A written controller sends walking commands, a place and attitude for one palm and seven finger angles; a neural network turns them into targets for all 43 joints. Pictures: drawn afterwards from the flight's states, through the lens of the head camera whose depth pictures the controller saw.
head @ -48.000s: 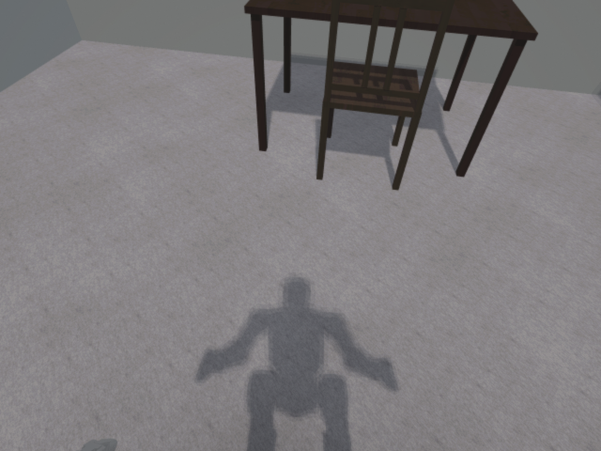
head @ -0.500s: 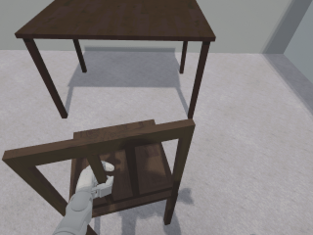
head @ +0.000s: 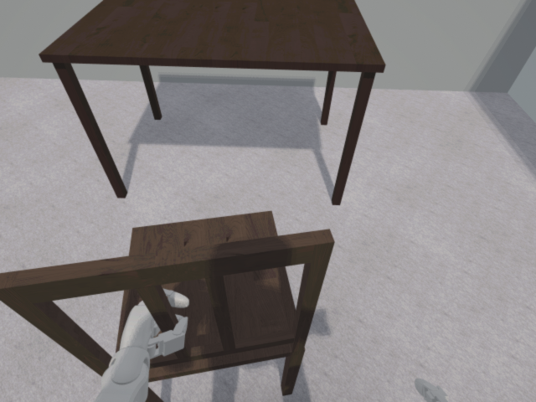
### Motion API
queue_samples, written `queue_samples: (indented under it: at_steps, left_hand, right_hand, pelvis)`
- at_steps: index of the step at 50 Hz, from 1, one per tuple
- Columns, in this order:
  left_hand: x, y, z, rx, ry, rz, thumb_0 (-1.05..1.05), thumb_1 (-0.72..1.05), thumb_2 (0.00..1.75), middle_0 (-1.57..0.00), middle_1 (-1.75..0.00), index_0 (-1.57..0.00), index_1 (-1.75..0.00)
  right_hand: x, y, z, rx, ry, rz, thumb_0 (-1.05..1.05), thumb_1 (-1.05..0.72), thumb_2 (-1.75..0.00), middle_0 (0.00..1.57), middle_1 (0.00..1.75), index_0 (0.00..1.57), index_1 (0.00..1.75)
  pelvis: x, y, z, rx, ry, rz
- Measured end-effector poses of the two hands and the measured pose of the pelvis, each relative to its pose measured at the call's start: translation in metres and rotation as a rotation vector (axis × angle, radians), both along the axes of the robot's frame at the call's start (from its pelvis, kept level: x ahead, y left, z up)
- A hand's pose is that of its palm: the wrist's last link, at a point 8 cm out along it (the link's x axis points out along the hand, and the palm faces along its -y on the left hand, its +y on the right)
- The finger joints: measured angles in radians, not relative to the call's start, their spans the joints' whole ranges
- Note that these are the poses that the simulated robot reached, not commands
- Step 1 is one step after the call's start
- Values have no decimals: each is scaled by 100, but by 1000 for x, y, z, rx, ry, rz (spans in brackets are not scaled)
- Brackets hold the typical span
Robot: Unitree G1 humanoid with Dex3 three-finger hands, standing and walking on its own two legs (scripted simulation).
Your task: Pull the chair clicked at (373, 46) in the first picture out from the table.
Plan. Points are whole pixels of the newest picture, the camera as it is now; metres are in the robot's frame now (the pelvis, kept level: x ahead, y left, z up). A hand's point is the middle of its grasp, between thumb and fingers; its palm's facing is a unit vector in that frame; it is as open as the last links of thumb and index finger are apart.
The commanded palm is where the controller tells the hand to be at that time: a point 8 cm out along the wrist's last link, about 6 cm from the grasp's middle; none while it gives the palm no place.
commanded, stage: stop walking, hand still on the chair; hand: left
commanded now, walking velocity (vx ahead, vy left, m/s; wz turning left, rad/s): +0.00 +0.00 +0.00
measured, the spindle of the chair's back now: (168, 324) +0.26 +0.19 -0.08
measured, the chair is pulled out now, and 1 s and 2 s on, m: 0.73 0.72 0.72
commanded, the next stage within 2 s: open the thumb and straighten the fingers in 0.24 s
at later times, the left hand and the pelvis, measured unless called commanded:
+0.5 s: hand (174, 328) +0.25 +0.17 -0.07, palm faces +0.09 -0.99 -0.14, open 6.3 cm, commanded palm +0.22 +0.22 -0.05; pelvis +0.01 +0.00 -0.01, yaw +1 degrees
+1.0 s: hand (170, 319) +0.27 +0.19 -0.08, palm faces +0.11 -0.98 -0.18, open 16.4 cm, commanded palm +0.24 +0.23 -0.05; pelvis +0.06 +0.00 -0.04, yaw +2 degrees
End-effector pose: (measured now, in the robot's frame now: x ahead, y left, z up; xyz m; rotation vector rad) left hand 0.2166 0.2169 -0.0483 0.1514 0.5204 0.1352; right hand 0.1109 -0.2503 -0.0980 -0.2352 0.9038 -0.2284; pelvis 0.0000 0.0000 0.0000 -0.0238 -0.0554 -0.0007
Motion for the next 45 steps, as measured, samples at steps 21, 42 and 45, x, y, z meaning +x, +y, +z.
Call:
queue_samples:
  at_steps: [21,42,45]
  left_hand:
    - [5,4,-1,-35,4,21,7,58,80,-28,-126,-50,-145]
    - [22,14,-7,-12,26,11,0,-45,24,-31,-93,-32,-94]
    - [24,13,-6,-11,32,11,0,-49,22,-25,-74,-26,-74]
  right_hand:
    - [38,22,8,67,-57,38,1,-90,-90,20,30,20,30]
    - [90,9,-15,25,-189,61,2,-90,-90,20,30,20,30]
    - [97,11,-17,32,-194,63,2,-90,-90,20,30,20,30]
  pelvis:
    - [13,0,-1,7,51,20]
    - [45,2,-37,0,220,29]
    - [51,1,-39,0,229,31]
